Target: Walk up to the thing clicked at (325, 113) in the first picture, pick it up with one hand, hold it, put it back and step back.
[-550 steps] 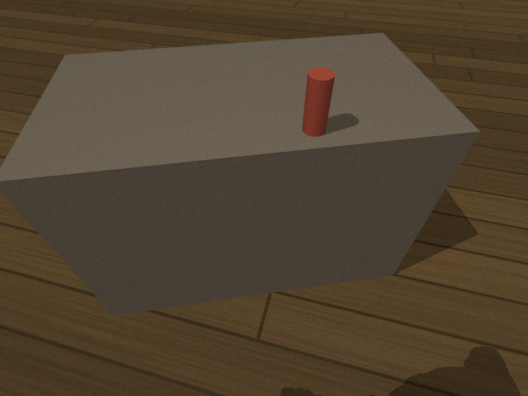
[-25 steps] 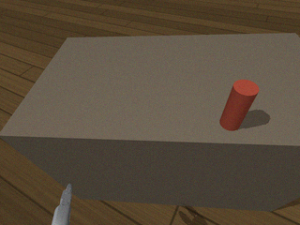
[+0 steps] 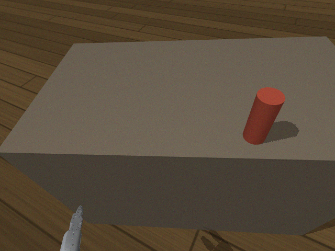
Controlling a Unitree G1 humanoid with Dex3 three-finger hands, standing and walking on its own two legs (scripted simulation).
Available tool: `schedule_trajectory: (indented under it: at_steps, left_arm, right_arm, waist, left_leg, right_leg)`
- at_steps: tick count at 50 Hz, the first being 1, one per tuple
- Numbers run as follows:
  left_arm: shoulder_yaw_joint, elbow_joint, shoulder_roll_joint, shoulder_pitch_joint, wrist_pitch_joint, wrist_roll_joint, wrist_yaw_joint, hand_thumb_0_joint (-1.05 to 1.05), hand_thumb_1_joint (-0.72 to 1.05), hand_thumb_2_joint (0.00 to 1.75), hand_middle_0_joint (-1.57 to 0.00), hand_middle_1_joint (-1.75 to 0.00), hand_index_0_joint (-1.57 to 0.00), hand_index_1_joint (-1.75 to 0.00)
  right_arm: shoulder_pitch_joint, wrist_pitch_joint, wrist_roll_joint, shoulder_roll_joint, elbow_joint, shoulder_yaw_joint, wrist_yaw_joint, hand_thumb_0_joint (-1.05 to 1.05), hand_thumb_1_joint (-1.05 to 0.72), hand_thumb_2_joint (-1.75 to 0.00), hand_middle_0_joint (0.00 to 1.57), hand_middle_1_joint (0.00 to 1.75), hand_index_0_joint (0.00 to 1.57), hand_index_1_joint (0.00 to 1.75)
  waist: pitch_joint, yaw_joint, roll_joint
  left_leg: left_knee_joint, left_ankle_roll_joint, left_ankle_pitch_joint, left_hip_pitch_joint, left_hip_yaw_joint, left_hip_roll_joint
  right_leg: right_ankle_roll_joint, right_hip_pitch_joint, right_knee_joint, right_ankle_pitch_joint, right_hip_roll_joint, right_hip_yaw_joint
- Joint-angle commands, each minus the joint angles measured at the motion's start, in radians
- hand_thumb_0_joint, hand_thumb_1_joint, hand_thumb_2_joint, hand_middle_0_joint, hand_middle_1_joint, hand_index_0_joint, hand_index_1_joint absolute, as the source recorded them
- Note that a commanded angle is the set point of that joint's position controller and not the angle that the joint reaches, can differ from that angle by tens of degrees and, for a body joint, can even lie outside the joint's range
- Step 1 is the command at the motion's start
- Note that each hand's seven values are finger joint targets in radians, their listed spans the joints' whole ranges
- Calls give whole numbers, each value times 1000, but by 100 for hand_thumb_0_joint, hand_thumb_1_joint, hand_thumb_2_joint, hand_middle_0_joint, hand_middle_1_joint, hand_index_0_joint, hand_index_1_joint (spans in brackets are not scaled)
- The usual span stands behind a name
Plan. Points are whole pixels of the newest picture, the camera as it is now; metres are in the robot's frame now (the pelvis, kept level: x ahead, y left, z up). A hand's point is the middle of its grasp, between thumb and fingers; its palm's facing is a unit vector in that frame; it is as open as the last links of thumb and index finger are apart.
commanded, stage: go down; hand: right
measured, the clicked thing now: (261, 118) +0.44 -0.20 +0.07
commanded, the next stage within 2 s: approach in 0.06 s
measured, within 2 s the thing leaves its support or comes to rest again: neither
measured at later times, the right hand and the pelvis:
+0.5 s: hand out of the picture +0.37 -0.34 +0.13, palm faces +0.09 +1.00 +0.02, open 17.5 cm; pelvis +0.00 +0.01 -0.01, yaw +0 degrees
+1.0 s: hand (278, 121) +0.43 -0.24 +0.07, palm faces +0.10 +0.99 +0.05, open 17.5 cm; pelvis -0.01 +0.00 -0.03, yaw +2 degrees
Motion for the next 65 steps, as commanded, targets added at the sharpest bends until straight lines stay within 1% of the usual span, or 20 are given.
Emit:
schedule_trajectory:
  at_steps: [1, 6, 11, 15, 19, 22, 26, 28, 34, 40, 43, 46, 48, 49, 51, 52, 55, 57, 60, 65]
  left_arm:
    - [85, -158, 181, -68, -55, -2, 27, 0, -54, 5, -5, -5, -5, -5]
    - [89, -198, 185, -12, -55, -7, 27, 0, -54, 5, -5, -5, -5, -5]
    - [80, -168, 156, 6, -49, -4, 18, 0, -56, 5, -5, -5, -5, -6]
    - [93, -145, 171, -87, -62, 2, 17, 0, -55, 4, -5, -5, -5, -5]
    - [80, -218, 164, -126, -78, 2, 19, 0, -55, 4, -6, -5, -6, -6]
    - [138, -230, 226, -19, -79, 5, 22, 0, -54, 3, -6, -6, -6, -5]
    - [93, -169, 139, 60, -65, 7, -7, 0, -53, 3, -6, -6, -6, -5]
    - [85, -167, 124, 64, -61, 13, -21, 0, -53, 3, -6, -5, -6, -5]
    - [137, -265, 152, -28, -50, 32, -51, 0, -54, 4, -6, -6, -7, -6]
    - [147, -417, 164, -90, -2, 31, -75, 0, -55, 4, -6, -6, -7, -6]
    - [178, -375, 179, 59, 38, 21, -86, 0, -55, 4, -6, -6, -7, -6]
    - [176, -554, 177, 21, 48, 7, -95, 0, -55, 4, -6, -6, -7, -5]
    - [133, -380, 78, 193, 74, 4, -116, 0, -55, 4, -6, -6, -7, -5]
    - [96, -394, 35, 168, 76, -1, -132, 0, -54, 4, -6, -6, -7, -5]
    - [184, -495, 118, 57, 64, 3, -128, 0, -54, 4, -6, -6, -7, -5]
    - [214, -494, 150, 105, 70, 5, -132, 0, -54, 3, -6, -5, -6, -5]
    - [169, -434, 73, 148, 73, 2, -153, 0, -52, 3, -6, -6, -7, -5]
    - [192, -507, 105, 73, 62, -1, -151, 0, -54, 4, -5, -6, -6, -5]
    - [231, -512, 152, 90, 68, 1, -145, 0, -54, 4, -5, -6, -6, -5]
    - [217, -492, 138, 124, 94, -7, -149, 0, -61, 9, -5, -4, -3, -6]
  right_arm:
    - [-330, -48, 38, -406, -211, -49, 8, 0, 54, -7, 5, 5, 5, 5]
    - [-289, -49, 44, -404, -202, -63, 4, 0, 55, -6, 5, 5, 5, 5]
    - [-285, -49, 46, -402, -224, -76, 0, 0, 51, -4, 5, 4, 5, 4]
    - [-291, -52, 48, -288, -169, 3, -2, 0, 53, -4, 5, 4, 5, 4]
    - [-325, -94, 44, -198, -166, 67, -5, 0, 54, -6, 4, 5, 5, 5]
    - [-357, -130, 60, -171, -188, 76, -22, 0, 52, -6, 5, 5, 5, 4]
    - [-309, -181, 63, -112, -129, 83, -67, 0, 53, -6, 4, 5, 5, 5]
    - [-337, -216, 47, -165, -139, 53, -98, 0, 55, -6, 4, 5, 5, 5]
    - [-490, -326, 5, -135, -296, 44, -193, 0, 53, -4, 5, 4, 5, 4]
    - [-474, -316, -24, 10, -291, 105, -286, 0, 51, -6, 4, 5, 4, 5]
    - [-332, -285, -35, 61, -222, 111, -323, 0, 54, -6, 4, 5, 4, 5]
    - [-378, -280, -42, 66, -306, 104, -366, 0, 54, -5, 4, 5, 4, 5]
    - [-275, -258, -44, 214, -145, 171, -379, 0, 56, -6, 3, 5, 4, 5]
    - [-275, -263, -32, 265, -145, 196, -380, 0, 56, -6, 4, 5, 4, 5]
    - [-434, -290, -60, 141, -292, 156, -400, 0, 55, -7, 3, 5, 4, 5]
    - [-428, -286, -69, 119, -316, 150, -402, 0, 57, -6, 3, 5, 4, 5]
    - [-449, -283, -60, 249, -297, 228, -405, 0, 54, -6, 4, 5, 4, 5]
    - [-540, -290, -57, 217, -425, 220, -410, 0, 54, -5, 4, 5, 4, 5]
    - [-545, -273, -63, 224, -431, 232, -422, 0, 55, -6, 3, 5, 3, 5]
    - [-441, -240, -67, 236, -318, 202, -473, 0, 54, -6, 5, 5, 5, 5]
  waist:
    - [-280, 4, -206]
    - [-256, -4, -161]
    - [-282, -14, -185]
    - [-180, 3, -185]
    - [-241, 39, -99]
    - [-312, 72, -72]
    - [-236, 58, -95]
    - [-248, 49, -126]
    - [-498, 33, -249]
    - [-592, 9, -244]
    - [-535, 23, -146]
    - [-497, 27, -68]
    - [-270, 42, -35]
    - [-176, 49, -20]
    - [-289, 58, -52]
    - [-312, 49, -95]
    - [-238, 62, -131]
    - [-415, 57, -154]
    - [-484, 66, -166]
    - [-432, 32, -85]
  left_leg:
    - [-42, 63, 194, 108, 23, -42]
    - [-46, 61, 170, 106, 30, -45]
    - [-26, 59, 254, 118, 27, -43]
    - [-35, 63, 135, 53, 24, -44]
    - [-24, 49, 115, 44, 9, -40]
    - [0, 43, 150, 27, 15, -43]
    - [39, 41, 152, -32, 12, -40]
    - [73, 44, 158, -60, 0, -33]
    - [185, 50, 245, -90, -15, -37]
    - [201, 58, 215, -59, 6, -58]
    - [192, 50, 246, -19, 17, -60]
    - [180, 43, 239, 17, 17, -56]
    - [164, 41, 155, -71, 17, -56]
    - [155, 41, 99, -118, 20, -59]
    - [173, 42, 102, -129, 3, -49]
    - [179, 47, 113, -132, 2, -49]
    - [186, 49, 73, -177, -4, -43]
    - [203, 48, 118, -141, -3, -42]
    - [217, 51, 143, -150, 6, -45]
    - [196, 46, 127, -94, 16, -47]
  right_leg:
    - [-17, 155, -113, 286, 38, -20]
    - [-19, 140, -118, 256, 39, -20]
    - [-13, 161, -94, 388, 40, -20]
    - [-16, 101, -116, 228, 32, -19]
    - [-33, 98, -90, 153, 38, -21]
    - [-34, 145, -70, 186, 38, -15]
    - [-29, 66, -29, 194, 44, -22]
    - [-27, 13, 8, 202, 48, -30]
    - [-9, 67, 135, 386, 41, -28]
    - [3, 90, 136, 451, 22, -11]
    - [-4, 53, 115, 426, 26, -20]
    - [-13, 16, 89, 345, 30, -30]
    - [-24, -75, 70, 221, 37, -40]
    - [-27, -117, 55, 167, 33, -36]
    - [-30, -78, 73, 160, 28, -40]
    - [-24, -42, 72, 175, 28, -44]
    - [-22, -66, 82, 123, 30, -49]
    - [-20, 13, 101, 175, 28, -43]
    - [-12, 67, 112, 227, 25, -31]
    - [-19, 3, 97, 207, 33, -32]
